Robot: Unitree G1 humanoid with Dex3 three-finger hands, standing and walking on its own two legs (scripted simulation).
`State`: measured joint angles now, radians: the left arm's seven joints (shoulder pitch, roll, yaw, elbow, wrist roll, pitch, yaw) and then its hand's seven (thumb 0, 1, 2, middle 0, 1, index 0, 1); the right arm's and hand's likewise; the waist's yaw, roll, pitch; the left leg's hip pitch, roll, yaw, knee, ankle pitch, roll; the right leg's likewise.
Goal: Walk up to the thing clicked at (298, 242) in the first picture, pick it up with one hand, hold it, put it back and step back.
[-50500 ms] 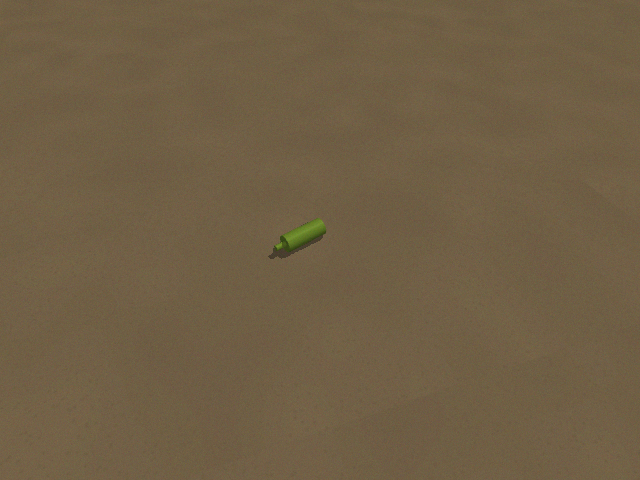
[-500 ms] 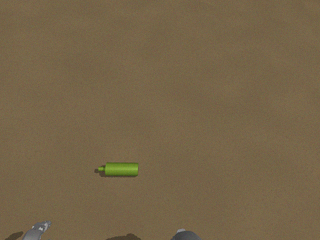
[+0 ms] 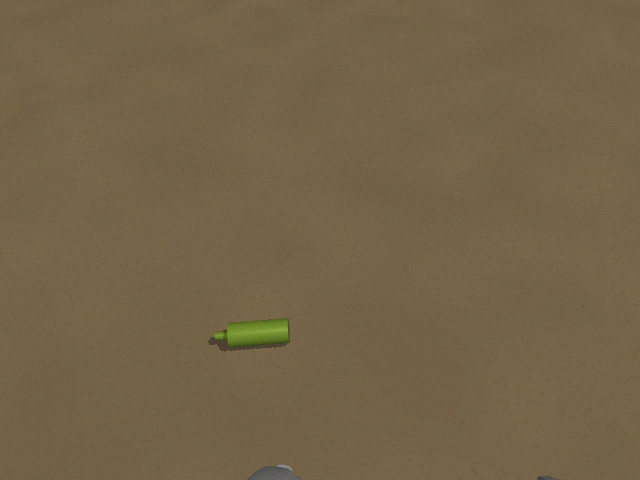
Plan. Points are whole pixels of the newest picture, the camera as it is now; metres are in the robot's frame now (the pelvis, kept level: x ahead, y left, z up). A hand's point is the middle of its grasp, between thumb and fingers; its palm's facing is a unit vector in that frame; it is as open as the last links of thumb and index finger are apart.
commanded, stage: step back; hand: left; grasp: from above
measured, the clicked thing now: (252, 333) +0.65 +0.28 -0.72
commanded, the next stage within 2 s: none
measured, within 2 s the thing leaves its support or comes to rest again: neither
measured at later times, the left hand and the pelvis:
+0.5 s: hand out of the picture -0.07 +0.28 -0.15, palm faces +0.11 -0.93 -0.34, open 7.4 cm; pelvis -0.15 +0.01 +0.00, yaw +4 degrees
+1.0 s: hand out of the picture -0.23 +0.23 -0.13, palm faces +0.07 -0.90 -0.44, open 7.4 cm; pelvis -0.33 -0.05 +0.00, yaw +5 degrees
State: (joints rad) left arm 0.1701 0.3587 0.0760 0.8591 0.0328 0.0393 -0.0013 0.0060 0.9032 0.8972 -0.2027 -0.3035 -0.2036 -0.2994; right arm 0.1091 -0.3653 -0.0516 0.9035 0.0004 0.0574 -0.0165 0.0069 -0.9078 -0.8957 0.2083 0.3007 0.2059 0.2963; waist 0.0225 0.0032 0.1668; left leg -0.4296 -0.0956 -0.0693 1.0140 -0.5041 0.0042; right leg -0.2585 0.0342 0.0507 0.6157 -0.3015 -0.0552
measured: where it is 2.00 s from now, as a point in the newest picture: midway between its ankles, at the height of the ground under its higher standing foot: outside the picture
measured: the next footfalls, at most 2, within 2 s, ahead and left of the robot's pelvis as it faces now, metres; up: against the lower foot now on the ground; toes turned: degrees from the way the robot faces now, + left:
left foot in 0.28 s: -0.08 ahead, +0.13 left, +0.00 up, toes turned +3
right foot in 0.70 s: -0.22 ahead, -0.16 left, +0.00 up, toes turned +4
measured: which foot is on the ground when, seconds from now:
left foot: up 0.00-0.26, down 0.28-0.74, up 0.76-1.00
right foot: down 0.00-0.32, up 0.34-0.68, down 0.70-1.00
